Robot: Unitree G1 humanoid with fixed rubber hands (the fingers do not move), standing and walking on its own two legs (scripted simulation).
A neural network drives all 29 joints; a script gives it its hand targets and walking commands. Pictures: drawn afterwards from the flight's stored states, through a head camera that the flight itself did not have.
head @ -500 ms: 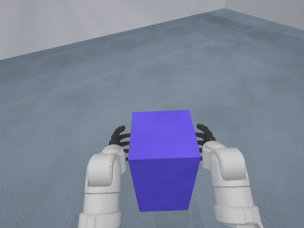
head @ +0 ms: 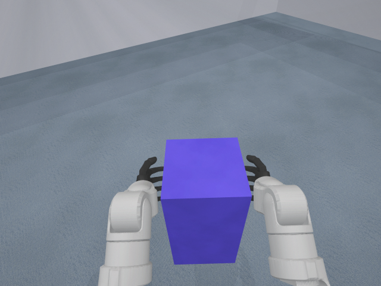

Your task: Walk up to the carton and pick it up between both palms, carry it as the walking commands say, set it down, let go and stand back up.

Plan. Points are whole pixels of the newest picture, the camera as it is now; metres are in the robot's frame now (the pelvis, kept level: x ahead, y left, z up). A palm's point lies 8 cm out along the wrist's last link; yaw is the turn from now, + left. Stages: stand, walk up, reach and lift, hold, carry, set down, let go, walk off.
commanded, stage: carry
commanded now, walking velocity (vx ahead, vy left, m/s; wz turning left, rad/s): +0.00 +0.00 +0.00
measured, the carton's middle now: (203, 206) +0.30 +0.00 +0.02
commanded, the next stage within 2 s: hold in 0.22 s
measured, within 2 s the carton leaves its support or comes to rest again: neither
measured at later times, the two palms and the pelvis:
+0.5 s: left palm (144, 202) +0.29 +0.12 +0.06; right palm (258, 201) +0.28 -0.11 +0.06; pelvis -0.01 +0.00 +0.01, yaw -1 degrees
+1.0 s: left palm (142, 197) +0.29 +0.13 +0.08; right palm (257, 199) +0.28 -0.11 +0.07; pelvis -0.04 +0.01 +0.01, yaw -4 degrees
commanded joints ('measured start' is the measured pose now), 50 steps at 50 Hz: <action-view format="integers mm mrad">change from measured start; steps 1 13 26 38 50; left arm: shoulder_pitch -428 -202 -399 -657 -635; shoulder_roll -1058 -845 -988 -1145 -1145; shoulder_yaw -606 -194 -387 -194 -136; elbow -38 475 371 652 626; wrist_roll -418 -16 -106 -40 29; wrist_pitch -3 -327 -457 -454 -472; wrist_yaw -277 -278 -330 -310 -311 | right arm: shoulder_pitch -473 -193 -451 -807 -817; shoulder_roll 1058 847 1030 988 1028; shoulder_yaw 587 177 396 170 168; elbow -59 548 336 612 613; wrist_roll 404 27 136 6 -18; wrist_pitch -29 -375 -536 -568 -574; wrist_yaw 260 290 320 382 382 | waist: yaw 1 -1 43 57 41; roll -5 -54 -15 57 -21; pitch -222 30 -56 0 -88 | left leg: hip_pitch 181 375 478 421 568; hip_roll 81 -117 -152 -91 -113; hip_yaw -59 -136 -88 -187 -168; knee -44 -77 -113 -214 -137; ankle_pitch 108 98 63 -282 -148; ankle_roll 22 39 9 -9 -2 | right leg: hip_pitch -6 45 35 -24 -43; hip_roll -104 97 86 88 69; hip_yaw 64 178 144 98 169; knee -111 -180 -245 -210 -244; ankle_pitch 161 245 129 -149 -88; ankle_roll -15 -32 1 -28 -37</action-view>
